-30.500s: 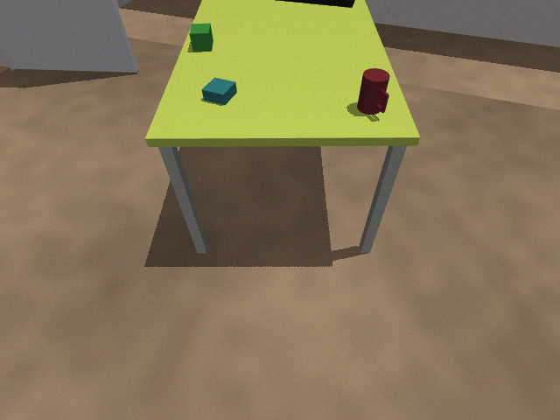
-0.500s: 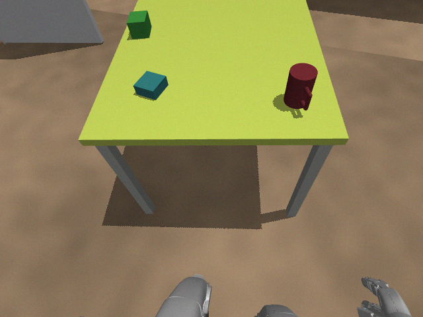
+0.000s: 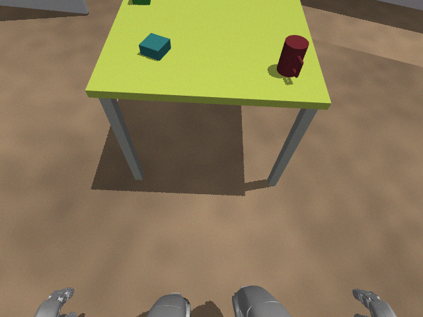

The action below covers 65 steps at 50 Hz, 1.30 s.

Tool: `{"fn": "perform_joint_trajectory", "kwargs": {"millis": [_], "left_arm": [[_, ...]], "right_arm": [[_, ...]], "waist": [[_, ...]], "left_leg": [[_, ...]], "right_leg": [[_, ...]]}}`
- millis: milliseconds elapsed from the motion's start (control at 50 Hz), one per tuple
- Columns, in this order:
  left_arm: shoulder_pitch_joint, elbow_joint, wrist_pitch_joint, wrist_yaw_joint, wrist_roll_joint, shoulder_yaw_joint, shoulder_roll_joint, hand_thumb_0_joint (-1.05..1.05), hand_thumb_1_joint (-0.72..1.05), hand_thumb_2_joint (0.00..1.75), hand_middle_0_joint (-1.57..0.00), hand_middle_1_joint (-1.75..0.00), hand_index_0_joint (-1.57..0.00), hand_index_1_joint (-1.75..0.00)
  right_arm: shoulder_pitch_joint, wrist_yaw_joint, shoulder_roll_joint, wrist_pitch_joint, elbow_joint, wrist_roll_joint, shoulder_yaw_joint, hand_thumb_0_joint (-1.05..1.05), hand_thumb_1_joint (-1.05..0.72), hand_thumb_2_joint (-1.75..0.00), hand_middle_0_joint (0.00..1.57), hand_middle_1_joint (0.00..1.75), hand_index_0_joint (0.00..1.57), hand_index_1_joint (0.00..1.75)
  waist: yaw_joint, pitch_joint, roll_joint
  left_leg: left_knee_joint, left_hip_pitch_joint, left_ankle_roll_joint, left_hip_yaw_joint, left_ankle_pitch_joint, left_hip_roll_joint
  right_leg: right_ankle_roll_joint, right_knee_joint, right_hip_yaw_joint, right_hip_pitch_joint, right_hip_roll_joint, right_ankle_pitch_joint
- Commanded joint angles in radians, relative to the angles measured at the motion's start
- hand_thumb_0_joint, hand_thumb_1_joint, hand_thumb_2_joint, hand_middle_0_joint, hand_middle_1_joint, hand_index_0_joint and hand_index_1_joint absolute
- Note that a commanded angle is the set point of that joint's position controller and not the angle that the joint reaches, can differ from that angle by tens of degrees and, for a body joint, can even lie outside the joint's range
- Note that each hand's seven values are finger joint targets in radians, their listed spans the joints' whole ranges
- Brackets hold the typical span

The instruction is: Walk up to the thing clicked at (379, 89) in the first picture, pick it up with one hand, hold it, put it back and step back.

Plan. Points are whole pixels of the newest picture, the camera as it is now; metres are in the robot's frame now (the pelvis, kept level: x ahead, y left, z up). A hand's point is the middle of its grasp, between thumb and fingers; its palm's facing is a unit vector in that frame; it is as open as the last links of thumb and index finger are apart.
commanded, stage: step back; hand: right
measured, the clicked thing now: (293, 60) +0.86 -0.25 -0.07
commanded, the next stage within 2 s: stand in 1.64 s
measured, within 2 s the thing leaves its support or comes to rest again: neither
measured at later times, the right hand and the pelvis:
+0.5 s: hand out of the picture -0.09 -0.28 -0.17, palm faces -0.09 +0.91 -0.40, open 7.4 cm; pelvis -0.17 -0.01 -0.02, yaw +3 degrees
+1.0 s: hand out of the picture -0.18 -0.29 -0.15, palm faces -0.06 +0.92 -0.39, open 7.4 cm; pelvis -0.26 -0.02 +0.00, yaw +1 degrees
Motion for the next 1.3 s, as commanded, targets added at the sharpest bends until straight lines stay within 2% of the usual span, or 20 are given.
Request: {"fn": "perform_joint_trajectory", "kwargs": {"millis": [0,100,140,160,180,240,380,440,460,500,520,580,660,720,780,840,960,1040,1160,1280], "left_arm": [[0.026,-0.069,-0.029,0.006,0.003,0.037,0.154,0.0,0.9,0.9,-0.2,-0.3,-0.2,-0.3],[0.218,0.023,-0.037,-0.004,0.006,0.037,0.139,0.0,0.9,0.9,-0.2,-0.3,-0.2,-0.3],[0.178,0.01,-0.044,-0.003,0.034,0.069,0.249,0.0,0.9,0.9,-0.2,-0.3,-0.2,-0.3],[0.111,-0.022,-0.036,-0.003,0.031,0.09,0.361,0.0,0.9,0.9,-0.2,-0.3,-0.2,-0.3],[0.044,-0.06,-0.043,0.0,0.034,0.086,0.355,0.0,0.9,0.9,-0.2,-0.3,-0.2,-0.3],[-0.08,-0.09,-0.049,0.013,0.029,0.053,0.22,0.0,0.9,0.9,-0.2,-0.3,-0.2,-0.3],[0.036,-0.105,-0.03,0.029,0.028,0.053,0.215,0.0,0.9,0.9,-0.2,-0.3,-0.2,-0.3],[-0.002,-0.109,-0.014,0.018,0.011,0.043,0.213,0.0,0.9,0.9,-0.2,-0.3,-0.2,-0.3],[0.014,-0.109,-0.012,0.014,0.011,0.028,0.178,0.0,0.9,0.9,-0.2,-0.3,-0.2,-0.3],[-0.055,-0.124,-0.013,0.02,0.0,0.033,0.178,0.0,0.9,0.9,-0.2,-0.3,-0.2,-0.3],[-0.083,-0.107,-0.009,0.021,0.012,0.04,0.191,0.0,0.9,0.9,-0.2,-0.3,-0.2,-0.3],[0.024,-0.04,-0.015,0.005,-0.006,0.04,0.178,0.0,0.9,0.9,-0.2,-0.3,-0.2,-0.3],[0.035,-0.012,-0.045,-0.026,0.006,0.034,0.155,0.0,0.9,0.9,-0.2,-0.3,-0.2,-0.3],[0.126,0.069,-0.079,-0.012,0.017,0.041,0.15,0.0,0.9,0.9,-0.2,-0.3,-0.2,-0.3],[-0.014,0.023,-0.092,-0.002,0.044,0.072,0.326,0.0,0.9,0.9,-0.2,-0.3,-0.2,-0.3],[-0.039,0.027,-0.111,-0.001,0.032,0.042,0.218,0.0,0.9,0.9,-0.2,-0.3,-0.2,-0.3],[-0.029,0.047,-0.091,-0.018,0.02,0.024,0.206,0.0,0.9,0.9,-0.2,-0.3,-0.2,-0.3],[-0.002,0.079,-0.083,-0.017,-0.002,0.01,0.168,0.0,0.9,0.9,-0.2,-0.3,-0.2,-0.3],[0.028,0.135,-0.108,-0.007,0.004,0.011,0.179,0.0,0.9,0.9,-0.2,-0.3,-0.2,-0.3],[-0.062,0.13,-0.104,-0.005,0.003,0.007,0.182,0.0,0.9,0.9,-0.2,-0.3,-0.2,-0.3]], "right_arm": [[0.022,-0.019,-0.275,-0.017,-0.082,-0.001,-0.078,0.0,-0.9,-0.9,0.2,0.3,0.2,0.3],[-0.061,-0.013,-0.307,0.011,-0.101,0.016,-0.081,0.0,-0.9,-0.9,0.2,0.3,0.2,0.3],[-0.053,-0.008,-0.215,0.009,-0.119,0.029,-0.054,0.0,-0.9,-0.9,0.2,0.3,0.2,0.3],[-0.11,-0.026,-0.204,0.01,-0.125,0.036,-0.059,0.0,-0.9,-0.9,0.2,0.3,0.2,0.3],[-0.093,-0.031,-0.241,0.015,-0.118,0.031,-0.072,0.0,-0.9,-0.9,0.2,0.3,0.2,0.3],[0.004,-0.029,-0.221,0.003,-0.071,0.039,-0.06,0.0,-0.9,-0.9,0.2,0.3,0.2,0.3],[0.022,-0.028,-0.188,-0.015,-0.086,0.015,-0.044,0.0,-0.9,-0.9,0.2,0.3,0.2,0.3],[0.131,-0.024,-0.192,-0.027,-0.027,0.011,-0.058,0.0,-0.9,-0.9,0.2,0.3,0.2,0.3],[0.125,-0.027,-0.225,-0.03,-0.019,0.001,-0.071,0.0,-0.9,-0.9,0.2,0.3,0.2,0.3],[0.053,-0.016,-0.418,-0.027,-0.053,0.007,-0.102,0.0,-0.9,-0.9,0.2,0.3,0.2,0.3],[0.022,-0.019,-0.386,-0.037,-0.052,0.001,-0.101,0.0,-0.9,-0.9,0.2,0.3,0.2,0.3],[-0.054,-0.028,-0.284,-0.047,-0.052,-0.004,-0.061,0.0,-0.9,-0.9,0.2,0.3,0.2,0.3],[-0.041,-0.013,-0.271,-0.045,-0.045,-0.02,-0.069,0.0,-0.9,-0.9,0.2,0.3,0.2,0.3],[-0.007,-0.003,-0.251,-0.026,-0.023,-0.009,-0.063,0.0,-0.9,-0.9,0.2,0.3,0.2,0.3],[-0.049,-0.01,-0.232,-0.03,-0.03,0.004,-0.061,0.0,-0.9,-0.9,0.2,0.3,0.2,0.3],[-0.002,0.007,-0.206,-0.049,0.01,0.02,-0.051,0.0,-0.9,-0.9,0.2,0.3,0.2,0.3],[0.049,0.01,-0.188,-0.074,0.055,0.005,-0.057,0.0,-0.9,-0.9,0.2,0.3,0.2,0.3],[0.031,0.006,-0.303,-0.087,0.053,0.006,-0.074,0.0,-0.9,-0.9,0.2,0.3,0.2,0.3],[-0.036,0.006,-0.199,-0.075,0.062,0.025,-0.038,0.0,-0.9,-0.9,0.2,0.3,0.2,0.3],[-0.019,0.003,-0.202,-0.085,0.098,0.015,-0.041,0.0,-0.9,-0.9,0.2,0.3,0.2,0.3]], "waist": [[-0.039,-0.228,0.21],[0.041,-0.316,0.241],[0.024,-0.224,-0.036],[0.086,-0.153,-0.291],[0.055,-0.087,-0.233],[-0.033,-0.122,-0.089],[0.046,-0.218,-0.17],[0.003,-0.269,-0.132],[0.008,-0.268,-0.073],[-0.037,-0.248,0.244],[-0.031,-0.199,0.174],[0.043,-0.162,0.122],[-0.005,-0.158,0.212],[0.031,-0.204,0.14],[0.038,-0.052,-0.131],[0.004,-0.073,-0.056],[-0.006,-0.116,-0.096],[0.003,-0.176,0.106],[0.032,-0.208,0.109],[0.006,-0.169,0.032]], "left_leg": [[-0.143,0.269,0.228,-0.242,0.3,0.255],[-0.067,0.154,0.148,-0.182,0.189,0.227],[0.1,-0.16,0.018,-0.109,-0.102,0.047],[0.362,-0.176,-0.034,-0.073,-0.375,-0.105],[0.537,-0.146,-0.048,-0.201,-0.394,-0.072],[0.617,-0.133,-0.037,-0.17,-0.261,-0.132],[0.188,-0.122,-0.048,-0.051,-0.311,-0.046],[-0.181,0.089,-0.028,0.043,-0.03,-0.069],[-0.21,0.173,0.003,-0.075,0.014,0.003],[-0.26,0.048,0.26,-0.534,0.145,0.392],[-0.268,-0.048,0.281,-0.532,0.128,0.404],[-0.195,-0.031,0.179,-0.25,0.127,0.244],[-0.243,0.028,0.154,-0.244,-0.331,0.202],[-0.049,-0.01,0.099,-0.142,-0.233,0.144],[0.299,-0.12,-0.036,-0.167,-0.335,0.012],[0.243,-0.1,-0.029,-0.129,-0.213,-0.02],[-0.133,0.154,-0.025,-0.01,-0.102,-0.048],[-0.317,0.092,0.177,-0.458,-0.342,0.268],[-0.141,0.005,0.016,-0.175,0.047,0.079],[-0.108,0.056,0.037,-0.157,0.136,0.072]], "right_leg": [[0.018,-0.22,-0.042,-0.015,-0.047,-0.022],[-0.045,-0.709,-0.153,0.259,-0.082,0.199],[-0.124,-0.773,0.176,0.296,-0.264,0.166],[-0.291,-0.888,0.423,0.053,-0.485,0.164],[-0.338,-0.908,0.452,-0.066,-0.543,0.194],[-0.223,-0.726,0.073,0.041,-0.335,0.533],[-0.218,-0.594,0.063,0.36,-0.355,0.742],[-0.167,-0.488,0.022,0.291,-0.309,0.613],[-0.127,-0.45,0.018,0.168,-0.282,0.485],[-0.04,-0.111,-0.086,-0.01,-0.067,-0.139],[-0.044,0.002,0.025,0.028,-0.07,-0.119],[-0.052,0.027,0.032,0.032,-0.042,0.013],[-0.033,-0.419,-0.091,0.123,-0.086,-0.035],[-0.073,-0.849,-0.098,0.367,-0.07,0.141],[-0.279,-0.979,0.501,-0.01,-0.491,-0.399],[-0.202,-0.887,0.211,0.124,-0.333,-0.071],[-0.155,-0.765,0.061,0.095,-0.282,0.106],[-0.057,-0.46,-0.122,0.123,-0.116,0.0],[-0.091,-0.747,-0.036,0.359,-0.175,0.261],[-0.109,-0.695,-0.052,0.272,-0.214,0.325]]}}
